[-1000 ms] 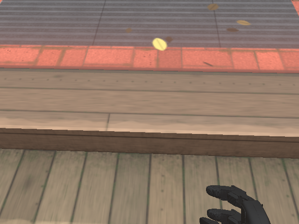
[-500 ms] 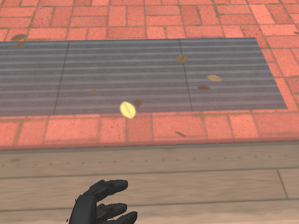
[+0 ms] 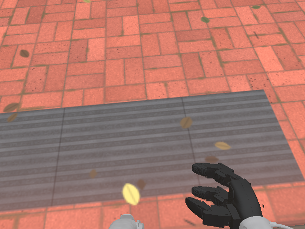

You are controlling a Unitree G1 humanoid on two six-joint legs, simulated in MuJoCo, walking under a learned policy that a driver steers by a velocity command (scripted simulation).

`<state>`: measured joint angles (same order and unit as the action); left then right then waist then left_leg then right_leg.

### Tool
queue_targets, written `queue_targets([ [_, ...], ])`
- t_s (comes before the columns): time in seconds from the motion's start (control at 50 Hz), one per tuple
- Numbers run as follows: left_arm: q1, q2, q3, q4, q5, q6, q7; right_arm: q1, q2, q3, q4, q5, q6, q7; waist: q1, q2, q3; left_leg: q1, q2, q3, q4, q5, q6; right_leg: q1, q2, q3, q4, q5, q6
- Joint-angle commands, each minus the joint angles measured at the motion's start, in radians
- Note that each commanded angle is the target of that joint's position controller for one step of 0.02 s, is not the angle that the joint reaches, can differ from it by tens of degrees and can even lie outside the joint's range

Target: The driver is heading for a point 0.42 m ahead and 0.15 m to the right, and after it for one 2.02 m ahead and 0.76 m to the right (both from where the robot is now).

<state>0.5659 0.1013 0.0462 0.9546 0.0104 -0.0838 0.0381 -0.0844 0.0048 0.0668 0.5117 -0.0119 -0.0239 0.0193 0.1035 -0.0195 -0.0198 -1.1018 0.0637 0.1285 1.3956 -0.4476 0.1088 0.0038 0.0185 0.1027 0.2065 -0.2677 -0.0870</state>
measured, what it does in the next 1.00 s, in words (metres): climbs, turning right: left foot 0.15 m higher, then right foot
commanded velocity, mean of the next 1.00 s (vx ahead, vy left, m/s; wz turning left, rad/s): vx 0.31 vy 0.00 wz -0.54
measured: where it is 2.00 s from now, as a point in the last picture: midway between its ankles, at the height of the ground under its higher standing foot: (193, 215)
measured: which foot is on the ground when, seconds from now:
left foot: up 0.00-0.02, down 0.04-0.56, up 0.58-1.00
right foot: down 0.00-0.06, up 0.08-0.54, down 0.56-1.00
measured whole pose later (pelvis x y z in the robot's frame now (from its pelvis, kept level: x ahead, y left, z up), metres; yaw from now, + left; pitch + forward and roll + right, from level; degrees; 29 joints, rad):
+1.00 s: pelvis +0.44 -0.06 +0.14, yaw -33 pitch +2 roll +0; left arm 0.32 0.25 0.06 0.70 0.02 -0.01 0.01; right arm 0.15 -0.23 -0.03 0.70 -0.02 0.04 -0.04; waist 0.04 0.04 0.00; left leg -0.60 0.05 -0.05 0.92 -0.27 -0.04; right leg -0.26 0.17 0.14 0.41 -0.16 -0.10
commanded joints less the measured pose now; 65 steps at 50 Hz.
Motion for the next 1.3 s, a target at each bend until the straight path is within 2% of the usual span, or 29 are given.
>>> queue_targets([
  [0.02,-0.084,0.262,0.059,-0.119,-0.008,-0.025,-0.025,0.242,-0.17,-0.09,0.001,0.038,-0.009,-0.023,-0.241,-0.138,-0.227,0.669,-0.127,0.027,-0.273,-0.064,0.042,-0.074,-0.183,0.057,0.303,1.477,-0.111],
  [0.04,-0.168,0.262,0.068,-0.155,-0.028,-0.049,-0.052,0.396,-0.272,-0.128,0.025,0.002,-0.015,-0.038,-0.334,-0.111,-0.327,0.868,-0.029,-0.172,-0.392,-0.117,0.077,-0.169,-0.143,0.038,0.591,1.381,-0.07],
  [0.06,-0.191,0.185,0.066,-0.223,-0.057,-0.061,-0.077,0.496,-0.385,-0.165,0.066,-0.037,-0.028,-0.037,-0.327,0.129,-0.422,1.061,0.205,-0.693,-0.714,-0.433,0.155,-0.471,0.012,0.006,0.969,0.792,-0.014],
  [0.08,-0.177,0.149,0.072,-0.264,-0.002,-0.067,-0.095,0.391,-0.398,-0.173,0.061,-0.009,-0.009,-0.042,-0.261,0.351,-0.402,1.026,0.293,-1.163,-1.085,-0.473,0.225,-0.669,0.125,0.045,1.36,0.078,-0.005],
  [0.1,-0.16,0.107,0.066,-0.282,0.023,-0.054,-0.09,0.262,-0.318,-0.156,0.072,0.0,-0.008,-0.04,-0.151,0.22,-0.253,0.914,0.331,-1.064,-1.081,-0.551,0.2,-0.788,0.048,0.078,1.535,0.097,-0.012],
  [0.12,-0.201,0.083,0.051,-0.301,0.043,-0.034,-0.078,0.22,-0.231,-0.135,0.114,0.011,-0.029,-0.035,-0.122,0.12,-0.096,0.772,0.313,-0.913,-1.026,-0.526,0.189,-0.839,0.009,-0.002,1.589,0.133,-0.02],
  [0.16,-0.256,0.029,0.019,-0.346,0.044,0.007,-0.048,0.244,-0.115,-0.1,0.223,-0.03,-0.071,-0.027,-0.051,0.001,0.027,0.571,0.275,-0.619,-0.982,-0.251,0.099,-0.851,-0.029,0.018,1.639,0.123,-0.048],
  [0.18,-0.243,0.023,0.009,-0.34,0.03,0.034,-0.044,0.25,-0.118,-0.1,0.268,-0.044,-0.088,-0.025,-0.028,0.006,0.043,0.545,0.258,-0.488,-0.976,-0.135,0.061,-0.859,-0.02,0.031,1.642,0.08,-0.055],
  [0.22,-0.269,0.012,-0.003,-0.369,0.018,0.059,-0.04,0.303,-0.157,-0.111,0.335,-0.032,-0.106,-0.013,0.0,0.064,0.088,0.591,0.239,-0.336,-1.032,0.012,0.016,-0.952,-0.03,0.057,1.594,0.061,-0.043],
  [0.28,-0.358,0.146,0.029,-0.389,0.025,0.068,-0.057,0.274,-0.264,-0.13,0.313,-0.016,-0.12,-0.027,-0.017,0.066,0.087,0.65,0.205,-0.123,-1.187,0.219,0.014,-0.829,-0.054,0.005,1.16,0.204,0.005],
  [0.32,-0.392,0.171,0.041,-0.368,0.015,0.064,-0.066,0.32,-0.296,-0.137,0.322,-0.011,-0.136,-0.033,-0.045,0.039,0.06,0.778,0.169,0.0,-1.204,0.379,0.008,-0.793,-0.061,-0.056,0.997,0.259,0.012],
  [0.4,-0.529,0.121,0.023,-0.37,0.005,0.064,-0.103,0.435,-0.352,-0.157,0.325,-0.014,-0.124,-0.047,-0.144,0.064,0.04,1.044,0.151,0.112,-1.235,0.479,-0.002,-0.687,-0.06,-0.193,0.602,0.236,-0.004],
  [0.44,-0.555,0.111,0.023,-0.377,0.013,0.064,-0.105,0.458,-0.36,-0.16,0.325,-0.006,-0.099,-0.047,-0.151,0.111,0.063,1.135,0.172,0.147,-1.166,0.779,-0.016,-0.63,-0.025,-0.244,0.47,0.189,-0.013],
  [0.5,-0.41,0.168,0.049,-0.344,0.026,0.052,-0.09,0.48,-0.419,-0.177,0.322,0.009,-0.057,-0.054,-0.094,0.17,-0.006,1.229,0.2,0.154,-0.914,1.218,-0.04,-0.466,0.072,-0.285,0.372,0.112,-0.056],
  [0.54,-0.178,0.223,0.078,-0.276,0.047,0.028,-0.065,0.455,-0.424,-0.182,0.291,0.024,-0.045,-0.052,0.023,0.104,-0.112,1.058,0.162,0.164,-0.522,0.931,-0.078,-0.14,0.074,-0.192,0.205,0.26,-0.088],
  [0.56,-0.166,0.307,0.094,-0.282,0.048,0.018,-0.055,0.474,-0.302,-0.159,0.244,0.004,-0.043,-0.048,-0.035,-0.016,-0.17,0.757,0.094,0.122,-0.283,0.103,-0.1,0.107,-0.142,0.037,0.361,0.626,-0.105],
  [0.58,-0.184,0.423,0.121,-0.329,0.036,0.026,-0.052,0.517,-0.304,-0.155,0.177,0.027,-0.03,-0.047,-0.05,-0.176,-0.319,0.46,-0.091,0.019,0.09,-0.232,-0.158,0.317,-0.402,0.542,0.314,1.026,-0.347],
  [0.6,-0.164,0.387,0.118,-0.346,0.002,0.043,-0.04,0.47,-0.328,-0.156,0.176,0.005,-0.031,-0.044,-0.027,0.003,-0.369,0.434,-0.028,-0.15,0.103,-0.114,-0.153,0.274,-0.379,0.477,0.257,1.016,-0.337],
  [0.64,-0.264,0.278,0.081,-0.339,-0.009,0.046,-0.031,0.365,-0.311,-0.142,0.159,-0.003,-0.046,-0.047,-0.073,0.052,-0.161,0.432,0.026,-0.165,-0.002,0.044,-0.146,0.018,-0.28,0.288,0.201,0.864,-0.251],
  [0.68,-0.3,0.231,0.059,-0.341,-0.016,0.045,-0.025,0.382,-0.331,-0.145,0.16,-0.031,-0.021,-0.045,-0.12,0.028,-0.115,0.501,0.037,-0.172,-0.092,0.057,-0.157,-0.125,-0.203,0.211,0.154,0.81,-0.197],
  [0.76,-0.261,0.286,0.064,-0.323,0.009,0.036,-0.027,0.377,-0.313,-0.127,0.163,-0.024,0.027,-0.053,-0.128,0.015,-0.125,0.508,0.016,-0.163,-0.197,0.104,-0.166,-0.199,-0.161,0.183,0.148,0.813,-0.167],
  [0.84,-0.23,0.287,0.059,-0.313,0.0,0.056,-0.02,0.289,-0.318,-0.123,0.135,-0.025,0.046,-0.058,-0.098,-0.038,-0.103,0.444,0.007,-0.177,-0.289,0.184,-0.165,-0.194,-0.136,0.215,0.133,0.606,-0.135],
  [1.08,-0.243,0.274,0.036,-0.307,0.025,0.084,-0.027,0.254,-0.309,-0.113,0.117,0.01,0.038,-0.062,-0.072,-0.093,-0.029,0.71,-0.065,-0.14,-0.72,0.076,-0.105,-0.21,-0.144,0.288,0.203,0.501,-0.127],
  [1.12,-0.276,0.258,0.026,-0.311,0.005,0.089,-0.02,0.338,-0.294,-0.108,0.141,0.004,0.025,-0.065,-0.123,-0.064,-0.021,0.905,-0.052,-0.148,-1.004,0.26,-0.085,-0.281,-0.104,0.289,0.257,0.397,-0.062],
  [1.14,-0.249,0.21,0.01,-0.318,0.004,0.083,-0.018,0.342,-0.335,-0.111,0.134,-0.015,0.012,-0.072,-0.101,0.036,-0.038,0.994,0.078,-0.273,-1.068,0.34,-0.065,-0.336,-0.055,0.249,0.32,0.216,-0.007],
  [1.16,-0.156,0.166,0.0,-0.321,-0.003,0.079,-0.018,0.27,-0.409,-0.115,0.102,-0.017,0.007,-0.07,-0.025,0.228,-0.057,1.055,0.273,-0.487,-1.071,0.681,0.017,-0.425,0.072,0.103,0.416,-0.149,0.04],
  [1.18,-0.203,0.227,0.013,-0.301,0.005,0.09,-0.015,0.304,-0.37,-0.108,0.119,-0.007,0.009,-0.064,-0.083,0.244,-0.066,0.962,0.311,-0.517,-1.068,0.792,0.132,-0.37,0.085,0.021,0.453,-0.259,0.054],
  [1.22,-0.256,0.224,0.013,-0.292,0.007,0.099,-0.024,0.28,-0.328,-0.09,0.13,-0.001,0.001,-0.056,-0.076,0.183,-0.036,0.911,0.214,-0.415,-1.079,0.681,0.103,-0.31,0.048,0.004,0.457,-0.201,0.07],
  [1.3,-0.256,0.18,-0.007,-0.256,0.005,0.109,-0.037,0.271,-0.35,-0.092,0.139,0.003,0.01,-0.056,-0.066,0.177,-0.032,0.896,0.088,-0.278,-1.029,0.581,0.021,-0.192,0.047,-0.05,0.276,-0.005,0.081],
])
